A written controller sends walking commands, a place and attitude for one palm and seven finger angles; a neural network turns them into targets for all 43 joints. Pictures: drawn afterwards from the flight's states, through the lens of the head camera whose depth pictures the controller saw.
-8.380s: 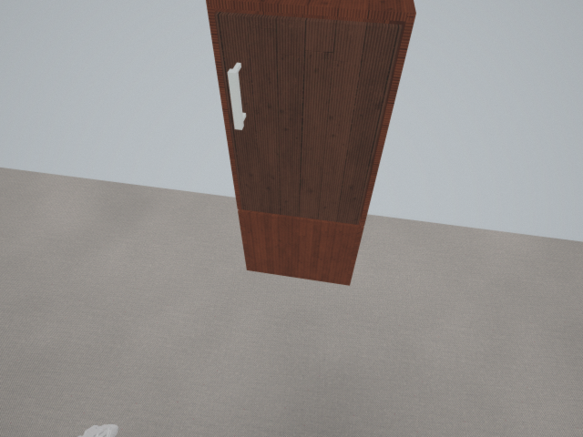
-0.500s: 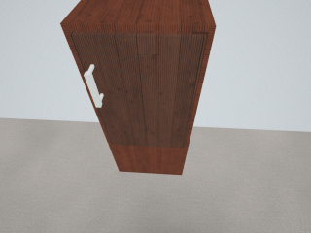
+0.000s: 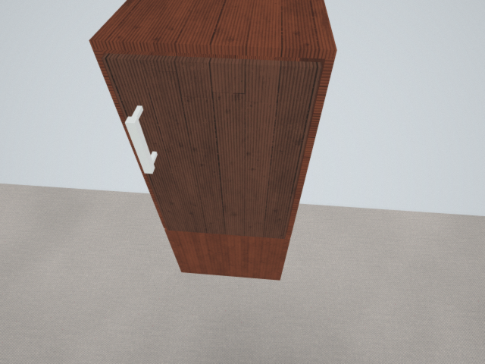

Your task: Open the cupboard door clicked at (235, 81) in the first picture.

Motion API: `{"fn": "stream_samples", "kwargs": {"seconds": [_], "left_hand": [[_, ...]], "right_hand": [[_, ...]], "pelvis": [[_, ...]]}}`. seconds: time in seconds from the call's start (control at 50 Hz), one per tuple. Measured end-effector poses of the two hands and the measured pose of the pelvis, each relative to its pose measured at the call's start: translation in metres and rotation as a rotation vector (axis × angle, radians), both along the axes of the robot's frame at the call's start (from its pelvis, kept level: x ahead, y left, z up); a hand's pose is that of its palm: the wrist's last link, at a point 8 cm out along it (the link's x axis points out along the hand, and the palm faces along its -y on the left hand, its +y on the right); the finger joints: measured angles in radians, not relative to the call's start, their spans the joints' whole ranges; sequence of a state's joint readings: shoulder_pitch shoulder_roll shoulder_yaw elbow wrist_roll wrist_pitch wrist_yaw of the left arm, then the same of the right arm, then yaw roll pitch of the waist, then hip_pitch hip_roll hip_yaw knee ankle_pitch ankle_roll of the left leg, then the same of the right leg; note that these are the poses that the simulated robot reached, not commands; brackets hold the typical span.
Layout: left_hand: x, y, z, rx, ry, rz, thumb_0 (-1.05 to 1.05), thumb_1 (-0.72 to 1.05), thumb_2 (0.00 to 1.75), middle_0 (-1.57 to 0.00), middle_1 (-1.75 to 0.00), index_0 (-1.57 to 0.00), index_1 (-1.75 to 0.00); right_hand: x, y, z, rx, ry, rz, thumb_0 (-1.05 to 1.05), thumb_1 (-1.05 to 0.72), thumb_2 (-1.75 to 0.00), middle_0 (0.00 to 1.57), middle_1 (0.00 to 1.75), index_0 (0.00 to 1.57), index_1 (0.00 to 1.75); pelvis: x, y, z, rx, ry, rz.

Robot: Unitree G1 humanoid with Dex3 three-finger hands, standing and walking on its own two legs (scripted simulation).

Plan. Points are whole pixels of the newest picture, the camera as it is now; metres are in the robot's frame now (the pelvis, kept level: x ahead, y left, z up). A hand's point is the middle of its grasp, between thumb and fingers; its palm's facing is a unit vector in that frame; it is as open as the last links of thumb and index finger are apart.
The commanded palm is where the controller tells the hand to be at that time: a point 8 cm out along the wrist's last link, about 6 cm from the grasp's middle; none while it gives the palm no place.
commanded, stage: look again from close up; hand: left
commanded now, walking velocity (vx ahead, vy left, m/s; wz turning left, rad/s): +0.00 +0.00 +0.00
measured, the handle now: (144, 141) +0.53 +0.25 +0.05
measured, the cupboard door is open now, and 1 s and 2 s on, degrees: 0 0 0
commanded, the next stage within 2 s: raise the hand with hooked fingers in 0.56 s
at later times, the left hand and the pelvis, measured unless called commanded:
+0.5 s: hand out of the picture +0.02 +0.18 -0.17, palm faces +0.02 -0.98 -0.21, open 7.4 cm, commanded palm none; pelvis +0.00 +0.00 +0.00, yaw +0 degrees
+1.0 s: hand (131, 343) +0.16 +0.18 -0.01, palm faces -0.08 -1.00 -0.03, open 8.2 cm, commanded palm +0.11 +0.25 -0.04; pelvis -0.05 +0.01 -0.06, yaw +1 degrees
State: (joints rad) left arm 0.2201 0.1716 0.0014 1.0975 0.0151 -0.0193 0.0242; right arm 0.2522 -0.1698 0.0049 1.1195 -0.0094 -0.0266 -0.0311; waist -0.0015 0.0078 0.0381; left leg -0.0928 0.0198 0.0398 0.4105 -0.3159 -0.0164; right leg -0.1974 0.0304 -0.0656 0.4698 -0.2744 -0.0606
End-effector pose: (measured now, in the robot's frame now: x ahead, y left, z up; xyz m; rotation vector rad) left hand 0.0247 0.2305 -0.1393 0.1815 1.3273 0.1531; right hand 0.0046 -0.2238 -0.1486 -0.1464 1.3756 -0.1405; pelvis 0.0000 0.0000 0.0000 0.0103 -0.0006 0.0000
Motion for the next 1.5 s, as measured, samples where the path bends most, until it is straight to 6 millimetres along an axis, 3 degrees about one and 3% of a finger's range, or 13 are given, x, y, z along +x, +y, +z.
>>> {"fn": "stream_samples", "kwargs": {"seconds": [0.68, 0.72, 0.76, 0.82, 0.88, 0.96, 1.0, 1.08, 1.12, 1.18, 1.32, 1.42, 1.5], "left_hand": [[-0.018, -0.001, -0.001, -0.003, 0.021, 0.019, 0.01, 0.91, 0.9, -0.2, -0.3, -0.2, -0.3], [0.005, 0.004, 0.018, -0.002, -0.157, 0.101, 0.02, 0.92, 0.9, -0.2, -0.3, -0.2, -0.3], [0.042, 0.01, 0.055, 0.024, -0.434, 0.12, 0.02, 0.91, 0.9, -0.2, -0.31, -0.2, -0.31], [0.095, 0.014, 0.106, 0.01, -0.813, 0.095, 0.02, 0.88, 0.88, -0.2, -0.33, -0.2, -0.33], [0.127, 0.014, 0.137, -0.052, -1.129, 0.003, 0.02, 0.83, 0.86, -0.2, -0.35, -0.2, -0.36], [0.125, 0.006, 0.14, -0.158, -1.37, -0.197, 0.01, 0.75, 0.83, -0.21, -0.4, -0.21, -0.41], [0.114, 0.006, 0.126, -0.206, -1.364, -0.242, 0.01, 0.71, 0.81, -0.21, -0.43, -0.21, -0.43], [0.088, 0.017, 0.093, -0.236, -1.249, -0.159, 0.01, 0.61, 0.78, -0.22, -0.49, -0.22, -0.49], [0.079, 0.026, 0.089, -0.197, -1.222, -0.115, 0.01, 0.56, 0.76, -0.23, -0.52, -0.23, -0.52], [0.075, 0.036, 0.099, -0.137, -1.254, -0.115, 0.02, 0.49, 0.73, -0.23, -0.56, -0.23, -0.57], [0.106, 0.047, 0.126, -0.153, -1.296, -0.23, 0.02, 0.33, 0.66, -0.24, -0.67, -0.24, -0.67], [0.122, 0.059, 0.133, -0.171, -1.235, -0.216, 0.01, 0.21, 0.61, -0.25, -0.74, -0.25, -0.74], [0.127, 0.071, 0.141, -0.148, -1.245, -0.197, 0.01, 0.12, 0.57, -0.26, -0.8, -0.26, -0.8]], "right_hand": [[-0.019, 0.006, 0.001, 0.011, 0.037, -0.004, 0.0, -0.91, -0.89, 0.2, 0.3, 0.19, 0.3], [-0.008, 0.003, 0.004, -0.01, -0.063, -0.006, 0.0, -0.91, -0.89, 0.2, 0.3, 0.2, 0.3], [0.013, -0.002, 0.01, -0.036, -0.223, -0.006, 0.01, -0.91, -0.89, 0.2, 0.3, 0.2, 0.3], [0.052, -0.009, 0.02, -0.059, -0.442, 0.03, 0.01, -0.91, -0.89, 0.2, 0.3, 0.2, 0.3], [0.094, -0.017, 0.036, -0.079, -0.644, 0.077, 0.01, -0.91, -0.89, 0.2, 0.3, 0.2, 0.3], [0.14, -0.024, 0.056, -0.106, -0.866, 0.161, 0.01, -0.91, -0.89, 0.2, 0.3, 0.19, 0.3], [0.157, -0.024, 0.063, -0.12, -0.937, 0.191, 0.01, -0.91, -0.9, 0.2, 0.3, 0.19, 0.3], [0.174, -0.013, 0.068, -0.132, -0.997, 0.233, 0.01, -0.91, -0.9, 0.19, 0.3, 0.19, 0.3], [0.174, -0.003, 0.064, -0.124, -0.987, 0.248, 0.01, -0.91, -0.9, 0.19, 0.3, 0.19, 0.3], [0.163, 0.015, 0.05, -0.096, -0.928, 0.273, 0.01, -0.91, -0.9, 0.19, 0.3, 0.19, 0.3], [0.108, 0.046, 0.011, -0.005, -0.733, 0.231, 0.01, -0.9, -0.89, 0.2, 0.3, 0.2, 0.3], [0.073, 0.046, 0.008, -0.003, -0.658, 0.155, 0.01, -0.9, -0.89, 0.2, 0.3, 0.2, 0.3], [0.061, 0.035, 0.014, -0.044, -0.642, 0.137, 0.01, -0.9, -0.89, 0.2, 0.3, 0.2, 0.3]], "pelvis": [[-0.006, 0.001, 0.001, -0.005, -0.002, 0.005], [-0.009, 0.003, -0.001, -0.007, 0.0, -0.001], [-0.012, 0.006, -0.002, -0.003, 0.009, 0.011], [-0.021, 0.009, -0.008, 0.002, 0.048, 0.037], [-0.033, 0.009, -0.021, 0.01, 0.104, 0.026], [-0.049, 0.009, -0.048, 0.018, 0.164, 0.012], [-0.054, 0.009, -0.061, 0.02, 0.182, 0.01], [-0.062, 0.012, -0.076, 0.006, 0.195, 0.023], [-0.064, 0.013, -0.079, -0.008, 0.194, 0.031], [-0.066, 0.015, -0.08, -0.029, 0.189, 0.043], [-0.071, 0.023, -0.073, -0.054, 0.182, 0.054], [-0.068, 0.03, -0.063, -0.046, 0.178, 0.038], [-0.066, 0.034, -0.057, -0.041, 0.173, 0.03]]}}
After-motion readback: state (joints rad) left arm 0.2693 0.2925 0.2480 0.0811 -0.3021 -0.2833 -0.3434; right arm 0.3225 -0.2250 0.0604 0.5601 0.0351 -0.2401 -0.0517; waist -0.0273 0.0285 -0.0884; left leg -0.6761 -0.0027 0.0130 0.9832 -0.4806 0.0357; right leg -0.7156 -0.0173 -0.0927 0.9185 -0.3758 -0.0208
